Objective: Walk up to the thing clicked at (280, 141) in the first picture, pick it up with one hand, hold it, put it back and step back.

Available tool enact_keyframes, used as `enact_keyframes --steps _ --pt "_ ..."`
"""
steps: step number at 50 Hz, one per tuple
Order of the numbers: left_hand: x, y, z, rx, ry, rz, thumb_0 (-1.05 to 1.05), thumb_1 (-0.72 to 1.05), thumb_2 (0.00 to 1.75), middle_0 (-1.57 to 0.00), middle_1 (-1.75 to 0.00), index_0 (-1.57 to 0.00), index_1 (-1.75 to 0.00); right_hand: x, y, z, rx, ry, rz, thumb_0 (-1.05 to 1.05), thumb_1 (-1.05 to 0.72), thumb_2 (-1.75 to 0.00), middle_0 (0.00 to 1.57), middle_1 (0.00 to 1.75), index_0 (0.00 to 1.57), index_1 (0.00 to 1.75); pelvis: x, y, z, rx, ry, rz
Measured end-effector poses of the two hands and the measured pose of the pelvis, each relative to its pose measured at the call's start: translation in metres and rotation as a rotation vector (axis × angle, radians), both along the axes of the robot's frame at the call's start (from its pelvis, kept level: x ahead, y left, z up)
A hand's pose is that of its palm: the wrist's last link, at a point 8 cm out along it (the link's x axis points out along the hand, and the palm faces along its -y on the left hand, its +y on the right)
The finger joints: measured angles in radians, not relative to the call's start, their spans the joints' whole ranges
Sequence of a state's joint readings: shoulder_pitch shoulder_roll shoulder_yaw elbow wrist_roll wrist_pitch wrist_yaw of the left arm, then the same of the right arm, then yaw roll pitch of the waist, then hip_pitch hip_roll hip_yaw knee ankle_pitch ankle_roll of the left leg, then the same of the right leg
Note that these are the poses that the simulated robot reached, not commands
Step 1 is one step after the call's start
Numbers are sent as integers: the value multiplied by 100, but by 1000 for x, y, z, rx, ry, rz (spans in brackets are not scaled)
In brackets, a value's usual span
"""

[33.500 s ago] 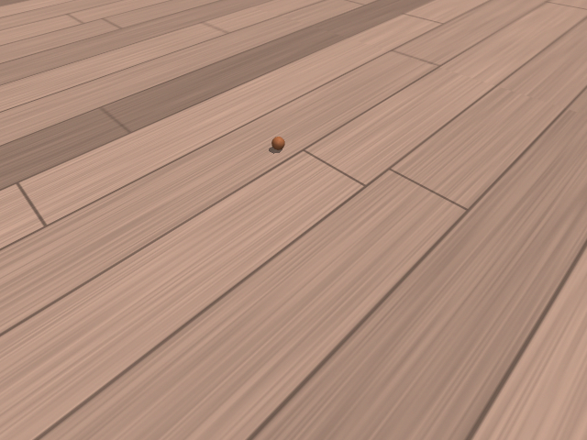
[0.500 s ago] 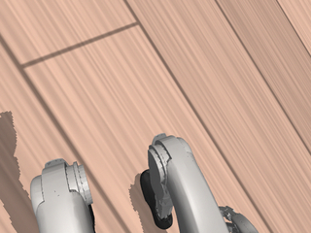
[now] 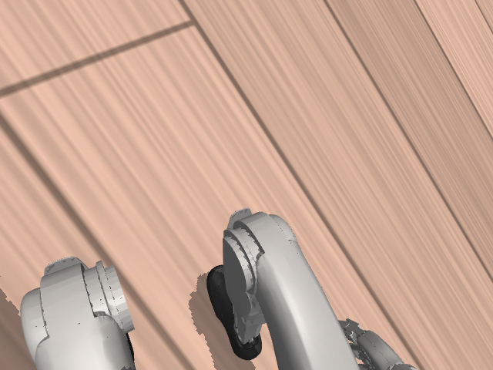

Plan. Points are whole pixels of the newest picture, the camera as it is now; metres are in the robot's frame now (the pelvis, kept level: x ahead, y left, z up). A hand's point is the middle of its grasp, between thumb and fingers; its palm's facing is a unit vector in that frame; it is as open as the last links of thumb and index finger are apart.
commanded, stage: rest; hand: left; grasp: from above
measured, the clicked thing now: out of the picture +0.45 +0.36 -0.24
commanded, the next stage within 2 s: open in 0.94 s
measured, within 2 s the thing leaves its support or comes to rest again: rests again in 1.14 s
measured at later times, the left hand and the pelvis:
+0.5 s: hand out of the picture +0.44 +0.35 -0.24, palm faces -0.44 -0.16 -0.88, open 9.3 cm; pelvis +0.00 +0.00 +0.00, yaw -1 degrees
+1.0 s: hand out of the picture +0.45 +0.35 -0.25, palm faces -0.43 -0.15 -0.89, open 9.3 cm; pelvis +0.00 +0.00 +0.00, yaw -2 degrees
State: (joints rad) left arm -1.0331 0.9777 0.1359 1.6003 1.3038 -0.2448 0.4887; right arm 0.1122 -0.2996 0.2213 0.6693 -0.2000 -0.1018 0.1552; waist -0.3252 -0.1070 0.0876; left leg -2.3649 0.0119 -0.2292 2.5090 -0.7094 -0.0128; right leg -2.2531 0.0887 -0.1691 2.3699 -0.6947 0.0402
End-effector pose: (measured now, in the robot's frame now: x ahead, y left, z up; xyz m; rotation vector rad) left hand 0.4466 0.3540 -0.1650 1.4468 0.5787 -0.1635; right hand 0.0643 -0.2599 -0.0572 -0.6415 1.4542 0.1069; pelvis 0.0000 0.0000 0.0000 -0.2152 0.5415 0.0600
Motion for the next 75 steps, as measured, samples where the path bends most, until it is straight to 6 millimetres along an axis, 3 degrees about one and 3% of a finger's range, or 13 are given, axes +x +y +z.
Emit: enact_keyframes --steps 37,55,63,75 --pt "0 -2 -23 -1 9 17 -1 1 57 -58 -78 -72 -75 -7 8 10 20 7 76 0 -91 -90 20 30 21 30 -4 3 -3 -25 -44 -18" --pt "4 -1 -28 3 0 25 -1 1 59 -56 -79 -70 -77 2 14 11 35 -5 117 0 -91 -90 20 30 21 30 -4 4 -2 -36 -47 -23" --pt "6 1 -28 3 -7 29 -1 1 65 -45 -84 -55 -82 3 16 14 37 -3 121 0 -90 -90 20 30 21 30 -4 5 -1 -39 -48 -23" --pt "4 2 -24 -2 5 28 0 -34 86 -19 -100 -21 -97 0 15 17 32 -4 118 0 -90 -90 20 30 21 30 -5 5 0 -41 -52 -22"
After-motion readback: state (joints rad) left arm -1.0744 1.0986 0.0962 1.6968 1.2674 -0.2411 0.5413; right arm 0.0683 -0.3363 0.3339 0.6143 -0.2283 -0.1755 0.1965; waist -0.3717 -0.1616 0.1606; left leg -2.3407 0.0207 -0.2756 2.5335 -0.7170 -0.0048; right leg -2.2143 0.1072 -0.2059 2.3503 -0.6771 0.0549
